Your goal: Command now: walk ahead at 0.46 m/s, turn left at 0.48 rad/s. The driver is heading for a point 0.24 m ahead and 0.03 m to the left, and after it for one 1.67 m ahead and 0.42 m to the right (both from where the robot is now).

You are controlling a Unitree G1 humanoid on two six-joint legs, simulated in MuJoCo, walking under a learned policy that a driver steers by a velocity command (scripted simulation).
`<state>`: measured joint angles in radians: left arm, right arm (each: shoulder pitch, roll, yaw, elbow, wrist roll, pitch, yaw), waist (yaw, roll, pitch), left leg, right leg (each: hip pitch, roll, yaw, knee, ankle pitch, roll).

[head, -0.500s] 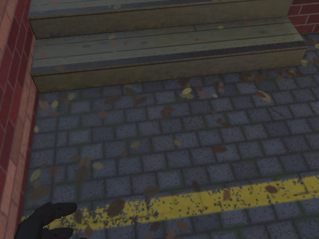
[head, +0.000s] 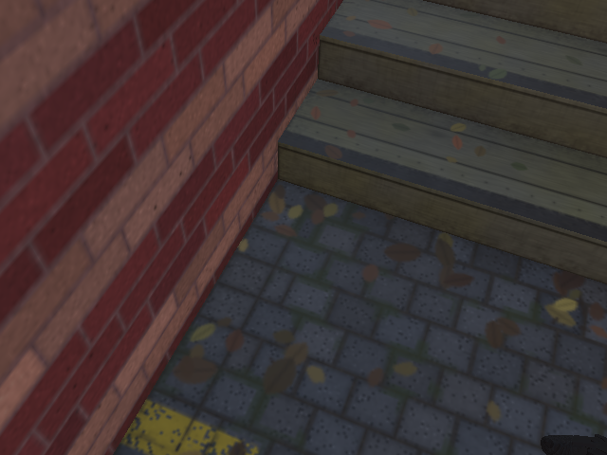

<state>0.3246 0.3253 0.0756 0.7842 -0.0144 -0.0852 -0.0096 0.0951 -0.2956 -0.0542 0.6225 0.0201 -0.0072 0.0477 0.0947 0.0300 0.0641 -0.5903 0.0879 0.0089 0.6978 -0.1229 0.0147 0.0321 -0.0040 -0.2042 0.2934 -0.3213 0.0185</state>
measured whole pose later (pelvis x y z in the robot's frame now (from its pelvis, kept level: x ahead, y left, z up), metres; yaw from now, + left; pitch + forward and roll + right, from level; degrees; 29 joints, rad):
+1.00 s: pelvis +0.20 -0.04 +0.01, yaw -24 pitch +2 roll +1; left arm 0.18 0.31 0.07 0.60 -0.01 0.05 0.04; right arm 0.10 -0.30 -0.06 0.79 0.00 0.00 -0.02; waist 0.00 0.02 0.03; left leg -0.45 -0.03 -0.11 0.78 -0.36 -0.09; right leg -0.32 0.10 0.17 0.47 -0.18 -0.05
